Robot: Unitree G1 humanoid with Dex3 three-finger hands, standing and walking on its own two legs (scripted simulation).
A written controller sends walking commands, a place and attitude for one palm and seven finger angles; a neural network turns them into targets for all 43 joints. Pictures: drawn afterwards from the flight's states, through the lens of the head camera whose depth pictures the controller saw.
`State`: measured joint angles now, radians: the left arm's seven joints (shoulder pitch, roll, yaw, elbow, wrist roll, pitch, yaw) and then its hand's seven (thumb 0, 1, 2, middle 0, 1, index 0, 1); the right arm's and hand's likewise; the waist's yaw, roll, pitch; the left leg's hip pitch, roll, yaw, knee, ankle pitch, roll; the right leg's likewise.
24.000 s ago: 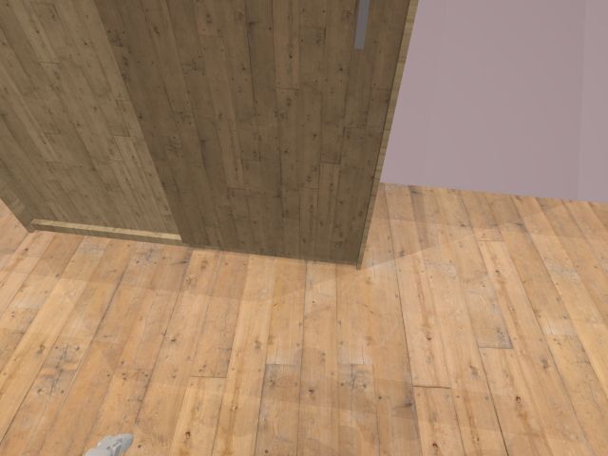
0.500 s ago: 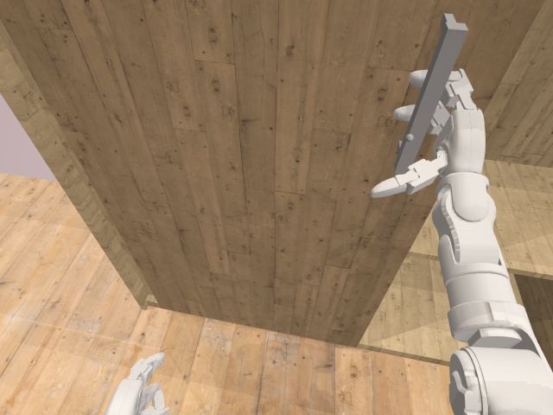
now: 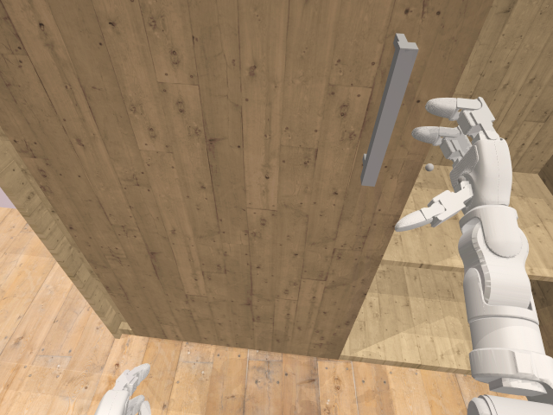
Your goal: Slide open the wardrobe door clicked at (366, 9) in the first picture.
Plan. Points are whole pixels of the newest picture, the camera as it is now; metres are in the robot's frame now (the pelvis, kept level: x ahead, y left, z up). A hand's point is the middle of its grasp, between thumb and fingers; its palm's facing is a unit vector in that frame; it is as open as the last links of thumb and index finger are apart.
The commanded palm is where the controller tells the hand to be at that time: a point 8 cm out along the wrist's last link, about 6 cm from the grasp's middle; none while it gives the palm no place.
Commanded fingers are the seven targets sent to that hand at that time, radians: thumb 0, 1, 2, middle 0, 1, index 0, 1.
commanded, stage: slip the hand off the handle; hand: right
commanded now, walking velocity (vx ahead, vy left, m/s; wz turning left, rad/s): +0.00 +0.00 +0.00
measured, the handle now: (382, 116) +0.45 -0.12 +0.24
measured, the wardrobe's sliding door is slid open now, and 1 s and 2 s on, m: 0.63 0.63 0.63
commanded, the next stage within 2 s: draw the hand back to the body in 0.52 s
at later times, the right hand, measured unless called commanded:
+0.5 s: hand (434, 228) +0.27 -0.15 +0.21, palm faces +0.07 +0.99 -0.11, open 14.7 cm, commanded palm +0.24 -0.20 +0.21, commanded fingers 0.00 0.55 -0.20 0.25 1.15 0.25 1.15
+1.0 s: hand (490, 270) +0.22 -0.19 +0.21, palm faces +0.11 +0.99 -0.03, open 14.7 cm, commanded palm +0.19 -0.23 +0.20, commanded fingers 0.00 0.55 -0.20 0.25 1.15 0.25 1.15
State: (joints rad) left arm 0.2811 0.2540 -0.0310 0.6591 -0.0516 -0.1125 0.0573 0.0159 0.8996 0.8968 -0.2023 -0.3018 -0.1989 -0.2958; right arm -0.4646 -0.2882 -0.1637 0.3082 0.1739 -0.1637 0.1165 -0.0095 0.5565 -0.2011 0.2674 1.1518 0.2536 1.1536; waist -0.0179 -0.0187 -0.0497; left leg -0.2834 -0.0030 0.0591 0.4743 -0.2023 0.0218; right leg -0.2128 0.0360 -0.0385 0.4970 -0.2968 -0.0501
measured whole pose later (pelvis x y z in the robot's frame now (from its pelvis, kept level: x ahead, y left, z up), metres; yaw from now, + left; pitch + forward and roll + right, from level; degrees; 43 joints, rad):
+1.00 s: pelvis -0.01 +0.03 +0.00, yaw -1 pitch -6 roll +0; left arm 0.16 0.27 -0.08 0.61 -0.08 -0.13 0.07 0.02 0.90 0.90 -0.20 -0.30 -0.20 -0.30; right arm 0.03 -0.32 -0.32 -0.29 0.34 0.38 0.19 -0.01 0.55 -0.20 0.25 1.15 0.25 1.15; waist -0.07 -0.06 -0.08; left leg -0.17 -0.03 0.09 0.48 -0.21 0.06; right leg -0.11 0.01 -0.01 0.51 -0.30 -0.02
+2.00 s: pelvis +0.00 +0.00 +0.01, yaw -2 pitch -5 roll +1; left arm 0.19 0.24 -0.01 0.65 0.01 -0.14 0.06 0.02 0.90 0.90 -0.20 -0.30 -0.20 -0.30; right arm 0.43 -0.33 -0.32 -0.37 0.07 -0.08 -0.10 0.02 -0.81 -0.86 0.21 0.35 0.21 0.35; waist -0.09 -0.05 -0.01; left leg -0.11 0.00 0.08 0.38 -0.18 0.02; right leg -0.05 0.04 -0.01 0.41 -0.26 -0.05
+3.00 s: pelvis -0.07 -0.01 -0.02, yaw +0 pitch -1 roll +0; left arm 0.26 0.23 0.01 0.54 0.00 -0.07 0.07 0.02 0.90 0.90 -0.20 -0.30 -0.20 -0.30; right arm 0.46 -0.36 -0.42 -0.44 -0.01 -0.22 -0.13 0.02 -0.89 -0.90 0.21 0.30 0.21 0.30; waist -0.02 0.01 -0.02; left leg -0.42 0.03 0.05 0.61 -0.16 0.00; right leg -0.37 0.06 -0.06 0.67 -0.31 -0.09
